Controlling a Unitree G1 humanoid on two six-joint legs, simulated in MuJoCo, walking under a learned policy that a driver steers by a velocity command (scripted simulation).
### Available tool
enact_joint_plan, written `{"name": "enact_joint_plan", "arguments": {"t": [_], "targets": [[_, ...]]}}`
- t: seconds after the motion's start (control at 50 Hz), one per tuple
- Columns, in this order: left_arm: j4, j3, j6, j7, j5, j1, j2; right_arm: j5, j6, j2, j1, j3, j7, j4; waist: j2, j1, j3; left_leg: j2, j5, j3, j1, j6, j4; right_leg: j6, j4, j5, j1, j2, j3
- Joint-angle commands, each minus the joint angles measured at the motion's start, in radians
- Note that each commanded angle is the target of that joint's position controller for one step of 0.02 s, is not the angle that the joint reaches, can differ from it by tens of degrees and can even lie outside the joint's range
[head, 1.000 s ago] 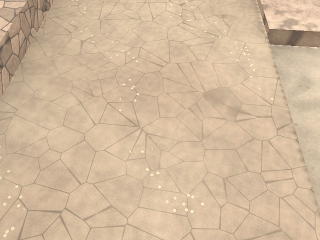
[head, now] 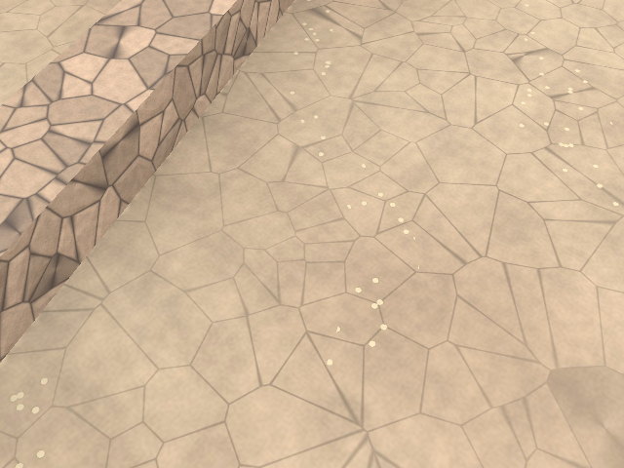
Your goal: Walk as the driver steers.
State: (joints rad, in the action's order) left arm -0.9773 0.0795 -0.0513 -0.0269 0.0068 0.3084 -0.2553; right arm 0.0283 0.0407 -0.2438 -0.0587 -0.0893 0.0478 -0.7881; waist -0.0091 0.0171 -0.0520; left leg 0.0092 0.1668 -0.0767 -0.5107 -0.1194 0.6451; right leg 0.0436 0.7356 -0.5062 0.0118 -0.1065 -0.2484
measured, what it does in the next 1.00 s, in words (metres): walks ahead, turning right: right foot, then left foot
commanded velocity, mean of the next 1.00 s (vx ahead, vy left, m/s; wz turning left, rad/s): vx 0.12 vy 0.00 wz -0.33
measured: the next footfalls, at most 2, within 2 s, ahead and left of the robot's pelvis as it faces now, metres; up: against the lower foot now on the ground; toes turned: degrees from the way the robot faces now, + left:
right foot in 0.48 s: +0.33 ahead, -0.11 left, +0.00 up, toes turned -8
left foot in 0.90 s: +0.36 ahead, +0.11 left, +0.00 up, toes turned -26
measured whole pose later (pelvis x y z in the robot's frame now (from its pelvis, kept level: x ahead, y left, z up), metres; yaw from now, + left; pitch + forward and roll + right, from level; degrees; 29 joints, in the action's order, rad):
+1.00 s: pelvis +0.27 +0.03 +0.02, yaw -24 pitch +3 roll -1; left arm -0.68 0.09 0.04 -0.03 0.01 0.14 -0.32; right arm -0.03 0.01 -0.27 -0.19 -0.08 -0.03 -0.82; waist 0.05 -0.01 -0.01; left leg 0.00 0.24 0.03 -0.30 -0.01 0.50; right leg 0.01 0.93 -0.45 0.53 0.13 0.15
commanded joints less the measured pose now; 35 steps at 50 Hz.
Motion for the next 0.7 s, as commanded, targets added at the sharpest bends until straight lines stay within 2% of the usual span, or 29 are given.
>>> {"name": "enact_joint_plan", "arguments": {"t": [0.02,0.04,0.06,0.08,0.1,0.16,0.2,0.24,0.3,0.38,0.42,0.44,0.46,0.48,0.5,0.52,0.54,0.56,0.58,0.6,0.62,0.66,0.7], "targets": [[0.145,-0.005,-0.089,0.026,0.025,-0.061,-0.092,-0.018,0.014,-0.249,-0.356,-0.066,-0.019,-0.007,-0.128,-0.132,0.385,-0.363,0.043,0.865,0.894,-0.305,-0.354,-0.032,0.705,-0.088,0.744,0.113,0.315],[0.141,0.006,-0.1,0.031,0.059,-0.104,-0.123,-0.03,0.024,-0.183,-0.312,-0.045,-0.018,-0.019,-0.077,-0.124,0.264,-0.349,-0.209,0.66,0.792,-0.253,-0.335,-0.053,0.679,0.0,0.779,0.06,0.307],[0.121,0.006,-0.098,0.022,0.044,-0.095,-0.12,-0.025,0.03,-0.141,-0.221,-0.031,-0.017,0.0,-0.002,-0.075,0.194,-0.311,-0.427,0.487,0.629,-0.207,-0.304,-0.057,0.603,0.076,0.714,0.005,0.299],[0.1,0.016,-0.086,0.014,0.019,-0.094,-0.126,-0.024,0.032,-0.1,-0.147,-0.018,-0.019,0.012,0.016,-0.043,0.149,-0.27,-0.528,0.367,0.497,-0.173,-0.31,-0.053,0.537,0.102,0.65,-0.025,0.293],[0.087,0.021,-0.066,0.013,0.015,-0.062,-0.125,-0.035,0.036,-0.08,-0.122,-0.009,-0.022,0.014,-0.006,-0.012,0.145,-0.251,-0.583,0.304,0.412,-0.153,-0.333,-0.053,0.506,0.125,0.57,-0.044,0.302],[0.066,0.016,-0.018,0.007,0.01,-0.022,-0.079,-0.048,0.053,-0.108,-0.117,-0.009,-0.032,-0.016,-0.021,0.028,0.123,-0.217,-0.741,0.17,0.308,-0.132,-0.38,-0.034,0.398,0.214,0.507,-0.029,0.289],[0.074,0.011,-0.009,0.005,0.005,-0.048,-0.066,-0.053,0.054,-0.11,-0.108,-0.005,-0.048,-0.031,-0.041,0.03,0.112,-0.194,-0.77,0.087,0.306,-0.11,-0.392,-0.023,0.275,0.319,0.522,-0.015,0.293],[0.088,0.005,-0.01,0.011,0.005,-0.099,-0.06,-0.053,0.047,-0.113,-0.088,-0.001,-0.062,-0.036,-0.061,0.012,0.107,-0.164,-0.728,0.014,0.32,-0.072,-0.4,-0.025,0.116,0.443,0.503,0.003,0.278],[0.127,0.0,-0.01,0.027,0.006,-0.182,-0.067,-0.048,0.03,-0.143,-0.111,-0.005,-0.082,-0.055,-0.069,-0.03,0.109,-0.191,-0.7,-0.007,0.413,-0.058,-0.389,-0.027,-0.01,0.535,0.523,0.024,0.251],[0.168,0.004,-0.003,0.052,0.001,-0.214,-0.083,-0.035,-0.008,-0.144,-0.106,-0.007,-0.1,-0.063,-0.076,-0.038,0.082,-0.249,-0.665,0.001,0.516,-0.064,-0.31,-0.049,-0.065,0.411,0.578,0.04,0.228],[0.182,0.009,-0.002,0.067,0.0,-0.194,-0.092,-0.022,-0.027,-0.154,-0.084,-0.012,-0.109,-0.05,-0.085,-0.023,0.08,-0.267,-0.71,0.007,0.53,-0.052,-0.224,-0.074,-0.091,0.321,0.561,0.063,0.2],[0.18,0.015,-0.004,0.073,0.002,-0.155,-0.101,-0.015,-0.034,-0.162,-0.067,-0.015,-0.114,-0.04,-0.085,-0.001,0.094,-0.259,-0.767,0.0,0.528,-0.036,-0.151,-0.094,-0.134,0.311,0.512,0.089,0.179],[0.167,0.025,-0.009,0.074,0.001,-0.08,-0.117,-0.009,-0.04,-0.165,-0.053,-0.015,-0.119,-0.031,-0.064,0.041,0.129,-0.222,-0.788,-0.031,0.504,0.002,-0.03,-0.122,-0.234,0.413,0.398,0.122,0.163],[0.164,0.05,-0.013,0.064,-0.008,-0.002,-0.191,-0.018,-0.036,-0.167,-0.075,-0.015,-0.12,-0.02,0.028,0.073,0.195,-0.143,-0.608,-0.058,0.389,0.069,0.174,-0.179,-0.289,0.766,0.204,0.065,0.294],[0.172,0.07,-0.008,0.042,-0.022,0.034,-0.287,-0.064,-0.026,-0.1,-0.078,0.005,-0.103,0.021,0.252,0.036,0.267,0.026,0.139,-0.069,0.088,0.146,0.502,-0.329,-0.253,1.308,-0.038,-0.162,0.616],[0.186,0.053,-0.006,0.041,-0.041,0.043,-0.259,-0.056,-0.014,-0.08,-0.113,0.016,-0.084,0.028,0.286,0.029,0.432,0.126,0.542,0.133,-0.079,0.158,0.719,-0.495,-0.305,1.254,-0.19,-0.285,0.877],[0.221,0.046,-0.003,0.042,-0.028,-0.031,-0.218,-0.022,-0.011,-0.12,-0.094,0.008,-0.07,0.018,0.167,0.032,0.4,0.055,0.491,0.213,-0.126,0.144,0.763,-0.455,-0.325,1.054,-0.136,-0.249,0.796],[0.244,0.039,0.004,0.035,-0.004,-0.106,-0.182,-0.011,-0.016,-0.132,-0.053,0.004,-0.07,0.021,0.083,0.018,0.294,0.019,0.412,0.196,-0.157,0.143,0.715,-0.393,-0.346,0.884,-0.034,-0.192,0.691],[0.256,0.03,0.015,0.029,0.012,-0.146,-0.155,-0.023,-0.027,-0.133,-0.032,-0.002,-0.081,0.014,0.005,0.001,0.212,-0.011,0.36,0.178,-0.146,0.149,0.626,-0.341,-0.375,0.745,0.083,-0.149,0.631],[0.263,0.027,0.024,0.022,0.015,-0.166,-0.146,-0.034,-0.037,-0.145,-0.019,-0.009,-0.092,0.022,0.019,-0.014,0.173,-0.024,0.322,0.171,-0.098,0.154,0.538,-0.315,-0.397,0.652,0.175,-0.112,0.602],[0.269,0.029,0.034,0.016,0.004,-0.172,-0.155,-0.034,-0.045,-0.13,-0.027,-0.007,-0.094,0.024,0.058,-0.028,0.161,-0.011,0.291,0.153,-0.047,0.161,0.472,-0.298,-0.413,0.608,0.232,-0.075,0.578],[0.278,0.04,0.044,0.005,-0.007,-0.154,-0.18,-0.028,-0.045,-0.098,-0.048,0.001,-0.1,0.017,0.115,-0.027,0.172,0.012,0.26,0.138,-0.009,0.178,0.342,-0.29,-0.416,0.613,0.237,-0.049,0.564],[0.288,0.049,0.049,-0.005,-0.001,-0.147,-0.201,-0.026,-0.042,-0.094,-0.049,0.004,-0.104,0.014,0.125,-0.018,0.201,0.017,0.217,0.149,0.021,0.192,0.25,-0.282,-0.41,0.565,0.23,-0.046,0.576]]}}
